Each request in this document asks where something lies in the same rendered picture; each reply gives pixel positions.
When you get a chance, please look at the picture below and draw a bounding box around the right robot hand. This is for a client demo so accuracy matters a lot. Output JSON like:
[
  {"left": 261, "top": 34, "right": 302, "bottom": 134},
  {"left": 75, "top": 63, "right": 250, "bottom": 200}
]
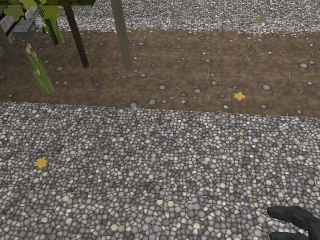
[{"left": 267, "top": 205, "right": 320, "bottom": 240}]

